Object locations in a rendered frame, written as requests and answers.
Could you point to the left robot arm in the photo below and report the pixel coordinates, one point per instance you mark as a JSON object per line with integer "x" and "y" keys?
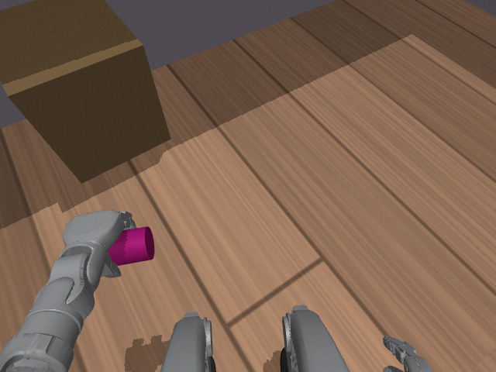
{"x": 46, "y": 339}

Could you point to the right robot hand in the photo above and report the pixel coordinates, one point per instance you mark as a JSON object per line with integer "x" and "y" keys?
{"x": 406, "y": 355}

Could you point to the left robot hand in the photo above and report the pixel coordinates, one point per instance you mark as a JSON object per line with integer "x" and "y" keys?
{"x": 102, "y": 228}

